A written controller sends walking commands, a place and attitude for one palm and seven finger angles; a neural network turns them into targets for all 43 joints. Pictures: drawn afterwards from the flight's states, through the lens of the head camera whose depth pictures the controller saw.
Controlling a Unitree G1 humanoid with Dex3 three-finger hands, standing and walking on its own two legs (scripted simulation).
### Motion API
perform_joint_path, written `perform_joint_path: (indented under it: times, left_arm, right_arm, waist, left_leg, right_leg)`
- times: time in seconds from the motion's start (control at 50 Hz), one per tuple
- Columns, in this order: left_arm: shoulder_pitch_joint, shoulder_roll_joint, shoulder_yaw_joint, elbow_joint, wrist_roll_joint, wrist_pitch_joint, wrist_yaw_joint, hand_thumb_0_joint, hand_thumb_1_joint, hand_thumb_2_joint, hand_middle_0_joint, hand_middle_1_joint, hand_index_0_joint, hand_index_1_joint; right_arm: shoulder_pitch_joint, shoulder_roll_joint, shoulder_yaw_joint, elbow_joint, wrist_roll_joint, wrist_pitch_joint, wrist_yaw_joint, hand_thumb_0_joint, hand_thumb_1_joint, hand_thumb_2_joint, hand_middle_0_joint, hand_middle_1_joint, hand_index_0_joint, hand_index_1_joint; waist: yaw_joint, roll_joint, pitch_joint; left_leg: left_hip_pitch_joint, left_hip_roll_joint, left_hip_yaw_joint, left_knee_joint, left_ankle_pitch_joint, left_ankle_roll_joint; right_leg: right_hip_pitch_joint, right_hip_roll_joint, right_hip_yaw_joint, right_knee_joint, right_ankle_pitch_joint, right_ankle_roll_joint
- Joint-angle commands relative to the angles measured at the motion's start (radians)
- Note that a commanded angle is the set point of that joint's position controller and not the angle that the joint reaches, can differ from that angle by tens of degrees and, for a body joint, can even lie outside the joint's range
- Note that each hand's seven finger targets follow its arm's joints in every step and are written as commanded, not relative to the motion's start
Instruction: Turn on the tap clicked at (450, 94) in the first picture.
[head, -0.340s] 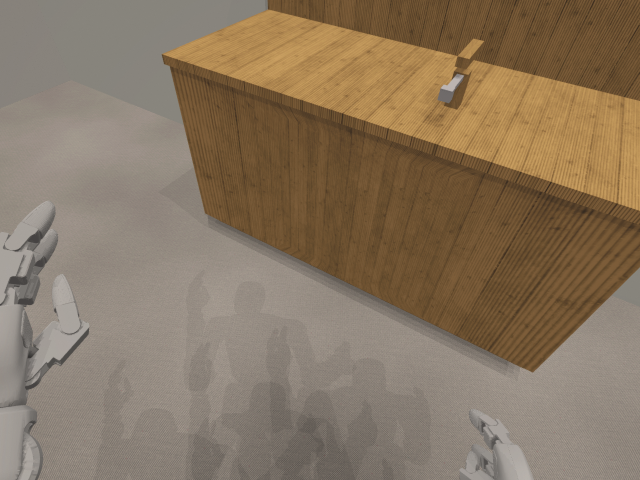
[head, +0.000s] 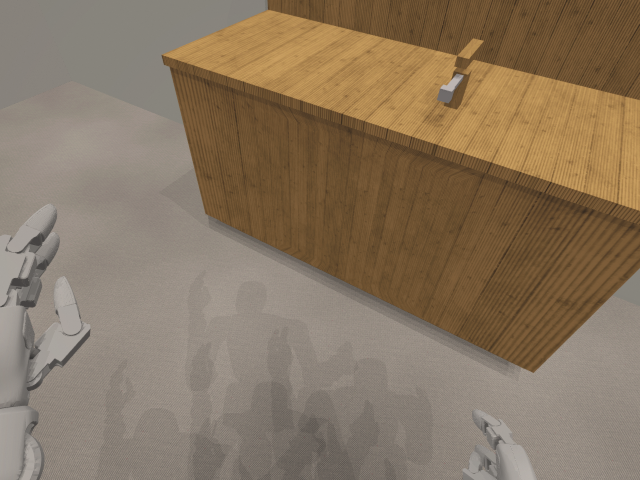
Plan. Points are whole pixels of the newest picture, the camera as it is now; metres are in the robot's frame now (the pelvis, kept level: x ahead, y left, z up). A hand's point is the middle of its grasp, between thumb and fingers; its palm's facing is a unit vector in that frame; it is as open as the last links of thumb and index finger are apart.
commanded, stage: look at it before walking up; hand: left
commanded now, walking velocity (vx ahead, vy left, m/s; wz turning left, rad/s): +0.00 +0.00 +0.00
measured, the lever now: (445, 93) +0.91 -0.23 +0.07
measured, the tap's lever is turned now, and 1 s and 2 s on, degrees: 0 0 0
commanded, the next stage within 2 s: walk to a spot facing it in 0.06 s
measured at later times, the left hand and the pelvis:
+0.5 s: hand (47, 328) +0.21 +0.28 +0.15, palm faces +0.50 -0.78 -0.38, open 7.4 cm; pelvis +0.02 +0.01 -0.02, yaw +5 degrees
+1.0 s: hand (29, 325) +0.21 +0.29 +0.16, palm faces +0.67 -0.59 -0.44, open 7.4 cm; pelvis +0.10 -0.01 +0.00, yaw +23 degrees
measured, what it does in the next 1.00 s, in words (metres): walks ahead, turning left: right foot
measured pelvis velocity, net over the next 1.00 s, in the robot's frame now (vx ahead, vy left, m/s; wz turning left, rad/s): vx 0.10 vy -0.01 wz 0.40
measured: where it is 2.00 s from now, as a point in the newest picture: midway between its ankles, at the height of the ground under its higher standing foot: outside the picture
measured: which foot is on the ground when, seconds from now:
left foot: down 0.00-0.74, up 0.76-1.00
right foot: down 0.00-0.44, up 0.46-0.72, down 0.74-1.00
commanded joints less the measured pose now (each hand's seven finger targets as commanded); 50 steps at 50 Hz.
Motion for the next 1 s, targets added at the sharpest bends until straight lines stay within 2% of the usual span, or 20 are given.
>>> perform_joint_path:
  times: [0.0,0.16,0.28,0.36,0.4,0.42,0.44,0.46,0.5,0.54,0.66,0.68,0.7,0.72,0.76,0.8,0.84,0.88,0.94,0.98]
  left_arm:
    - [-0.074,0.163,0.103,-0.218,-0.004,-0.066,0.022,0.000,0.900,0.900,-0.200,-0.300,-0.200,-0.300]
    - [-0.076,0.165,0.104,-0.202,-0.006,-0.063,0.021,0.000,0.900,0.900,-0.200,-0.300,-0.200,-0.300]
    - [-0.079,0.188,0.120,-0.223,0.001,-0.044,0.042,0.000,0.900,0.900,-0.200,-0.300,-0.200,-0.300]
    - [-0.072,0.214,0.160,-0.276,-0.002,-0.054,0.053,0.000,0.900,0.900,-0.200,-0.300,-0.200,-0.300]
    - [-0.060,0.201,0.158,-0.289,-0.002,-0.061,0.048,0.000,0.900,0.900,-0.200,-0.300,-0.200,-0.300]
    - [-0.079,0.190,0.154,-0.311,0.003,-0.067,0.045,0.000,0.900,0.900,-0.200,-0.300,-0.200,-0.300]
    - [-0.109,0.195,0.158,-0.323,0.010,-0.076,0.042,0.000,0.900,0.900,-0.200,-0.300,-0.200,-0.300]
    - [-0.110,0.187,0.140,-0.309,0.018,-0.080,0.037,0.000,0.900,0.900,-0.200,-0.300,-0.200,-0.300]
    - [-0.057,0.180,0.137,-0.306,0.011,-0.077,0.027,0.000,0.900,0.900,-0.200,-0.300,-0.200,-0.300]
    - [-0.010,0.174,0.139,-0.323,0.003,-0.074,0.018,0.000,0.900,0.900,-0.200,-0.300,-0.200,-0.300]
    - [0.026,0.181,0.161,-0.290,-0.015,-0.058,0.001,0.000,0.900,0.900,-0.200,-0.300,-0.200,-0.300]
    - [0.017,0.194,0.173,-0.265,-0.010,-0.056,0.000,0.000,0.900,0.900,-0.200,-0.300,-0.200,-0.300]
    - [0.002,0.222,0.186,-0.238,-0.002,-0.051,0.006,0.000,0.900,0.900,-0.200,-0.300,-0.200,-0.300]
    - [-0.044,0.262,0.217,-0.212,-0.018,-0.046,0.018,0.000,0.900,0.900,-0.200,-0.300,-0.200,-0.300]
    - [-0.026,0.236,0.196,-0.182,-0.013,-0.048,0.029,0.000,0.900,0.900,-0.200,-0.300,-0.200,-0.300]
    - [0.008,0.221,0.178,-0.201,0.000,-0.060,0.024,0.000,0.900,0.900,-0.200,-0.300,-0.200,-0.300]
    - [-0.038,0.220,0.163,-0.248,0.006,-0.064,0.028,0.000,0.900,0.900,-0.200,-0.300,-0.200,-0.300]
    - [-0.040,0.233,0.177,-0.286,0.000,-0.058,0.043,0.000,0.900,0.900,-0.200,-0.300,-0.200,-0.300]
    - [-0.026,0.226,0.171,-0.366,-0.010,-0.043,0.066,0.000,0.900,0.900,-0.200,-0.300,-0.200,-0.300]
    - [-0.013,0.230,0.183,-0.394,-0.015,-0.037,0.080,0.000,0.900,0.900,-0.200,-0.300,-0.200,-0.300]
  right_arm:
    - [-0.099,-0.122,-0.043,-0.160,0.005,-0.056,-0.013,0.000,-0.900,-0.900,0.200,0.300,0.200,0.300]
    - [-0.097,-0.122,-0.042,-0.154,0.004,-0.053,-0.013,0.000,-0.900,-0.900,0.200,0.300,0.200,0.300]
    - [-0.091,-0.120,-0.050,-0.161,-0.001,-0.032,-0.015,0.000,-0.900,-0.900,0.200,0.300,0.200,0.300]
    - [-0.076,-0.116,-0.048,-0.153,-0.001,-0.041,-0.015,0.000,-0.900,-0.900,0.200,0.300,0.200,0.300]
    - [-0.068,-0.126,-0.052,-0.151,0.005,-0.042,-0.016,0.000,-0.900,-0.900,0.200,0.300,0.200,0.300]
    - [-0.072,-0.137,-0.054,-0.151,0.008,-0.044,-0.017,0.000,-0.900,-0.900,0.200,0.300,0.200,0.300]
    - [-0.065,-0.130,-0.057,-0.152,0.002,-0.057,-0.022,0.000,-0.900,-0.900,0.200,0.300,0.200,0.300]
    - [-0.045,-0.119,-0.057,-0.132,-0.009,-0.068,-0.018,0.000,-0.900,-0.900,0.200,0.300,0.200,0.300]
    - [-0.036,-0.129,-0.069,-0.108,-0.012,-0.073,-0.003,0.000,-0.900,-0.900,0.200,0.300,0.200,0.300]
    - [-0.042,-0.130,-0.072,-0.101,-0.003,-0.079,0.012,0.000,-0.900,-0.900,0.200,0.300,0.200,0.300]
    - [-0.082,-0.118,-0.062,-0.110,-0.003,-0.063,0.016,0.000,-0.900,-0.900,0.200,0.300,0.200,0.300]
    - [-0.090,-0.112,-0.059,-0.112,0.000,-0.056,0.012,0.000,-0.900,-0.900,0.200,0.300,0.200,0.300]
    - [-0.074,-0.091,-0.059,-0.115,0.004,-0.048,0.007,0.000,-0.900,-0.900,0.200,0.300,0.200,0.300]
    - [-0.087,-0.085,-0.062,-0.132,0.005,-0.042,0.002,0.000,-0.900,-0.900,0.200,0.300,0.200,0.300]
    - [-0.095,-0.115,-0.077,-0.126,-0.008,-0.043,0.003,0.000,-0.900,-0.900,0.200,0.300,0.200,0.300]
    - [-0.108,-0.098,-0.061,-0.120,-0.009,-0.015,0.003,0.000,-0.900,-0.900,0.200,0.300,0.200,0.300]
    - [-0.134,-0.086,-0.054,-0.140,-0.010,-0.004,-0.009,0.000,-0.900,-0.900,0.200,0.300,0.200,0.300]
    - [-0.126,-0.082,-0.056,-0.163,-0.014,-0.004,-0.017,0.000,-0.900,-0.900,0.200,0.300,0.200,0.300]
    - [-0.127,-0.073,-0.062,-0.200,-0.014,-0.009,-0.024,0.000,-0.900,-0.900,0.200,0.300,0.200,0.300]
    - [-0.089,-0.072,-0.067,-0.206,-0.011,-0.008,-0.027,0.000,-0.900,-0.900,0.200,0.300,0.200,0.300]
  waist:
    - [-0.005,0.050,-0.101]
    - [-0.007,0.024,-0.075]
    - [-0.023,-0.023,-0.006]
    - [-0.027,-0.032,-0.054]
    - [-0.037,0.096,-0.029]
    - [-0.043,0.237,-0.009]
    - [-0.050,0.304,0.013]
    - [-0.058,0.235,0.025]
    - [-0.042,0.176,-0.036]
    - [-0.032,0.218,-0.082]
    - [-0.016,0.214,-0.078]
    - [-0.004,0.146,-0.089]
    - [0.001,-0.069,-0.120]
    - [0.000,-0.290,-0.106]
    - [-0.011,-0.194,-0.039]
    - [-0.011,-0.120,0.006]
    - [-0.013,-0.141,-0.001]
    - [-0.002,-0.173,-0.033]
    - [0.019,-0.185,-0.076]
    - [-0.006,-0.159,-0.143]
  left_leg:
    - [-0.051,0.054,-0.043,-0.134,0.009,0.000]
    - [-0.068,0.052,-0.049,-0.129,-0.033,0.004]
    - [-0.168,0.026,-0.079,0.005,-0.338,0.046]
    - [-0.211,0.028,-0.092,0.051,-0.248,0.055]
    - [-0.142,0.094,-0.229,-0.057,-0.366,0.094]
    - [-0.113,0.187,-0.424,-0.158,-0.446,0.145]
    - [-0.047,0.278,-0.631,-0.234,-0.381,0.212]
    - [0.036,0.301,-0.706,-0.219,-0.205,0.239]
    - [0.158,0.270,-0.605,-0.121,0.155,0.238]
    - [0.176,0.212,-0.476,-0.077,0.285,0.214]
    - [-0.080,0.144,-0.344,-0.027,0.170,0.140]
    - [-0.214,0.126,-0.300,0.027,0.085,0.109]
    - [-0.401,0.050,-0.172,0.226,-0.085,0.058]
    - [-0.518,-0.043,-0.010,0.551,-0.328,-0.003]
    - [-0.513,0.028,-0.062,0.777,-0.271,-0.031]
    - [-0.458,0.072,-0.035,0.792,-0.203,-0.056]
    - [-0.369,0.085,0.011,0.641,-0.199,-0.057]
    - [-0.246,0.075,0.093,0.441,-0.179,-0.052]
    - [-0.156,0.027,0.176,0.222,-0.157,-0.043]
    - [-0.023,-0.042,0.232,0.070,-0.054,-0.042]
  right_leg:
    - [0.110,-0.023,0.031,-0.040,0.062,-0.023]
    - [0.092,-0.037,0.034,-0.049,0.017,-0.022]
    - [-0.056,-0.148,0.110,-0.066,-0.478,-0.080]
    - [0.028,-0.199,0.100,0.069,-0.339,-0.099]
    - [-0.107,-0.124,0.016,0.216,-0.398,-0.054]
    - [-0.190,-0.038,-0.055,0.371,-0.401,-0.015]
    - [-0.292,0.001,-0.047,0.515,-0.402,0.003]
    - [-0.375,-0.018,0.007,0.564,-0.409,-0.001]
    - [-0.393,-0.025,0.015,0.538,-0.403,0.009]
    - [-0.316,-0.007,-0.037,0.452,-0.355,0.019]
    - [0.065,0.017,-0.104,0.093,-0.213,0.014]
    - [0.228,-0.033,-0.059,-0.025,-0.151,-0.009]
    - [0.401,-0.219,0.148,-0.118,-0.211,-0.083]
    - [0.377,-0.473,0.488,-0.188,-0.244,-0.191]
    - [0.235,-0.477,0.421,-0.161,-0.136,-0.234]
    - [0.151,-0.396,0.142,-0.119,0.125,-0.187]
    - [0.132,-0.356,-0.032,-0.071,0.380,-0.137]
    - [0.106,-0.340,-0.114,-0.027,0.503,-0.122]
    - [0.152,-0.348,-0.133,0.057,0.595,-0.117]
    - [0.142,-0.316,-0.174,0.201,0.669,-0.079]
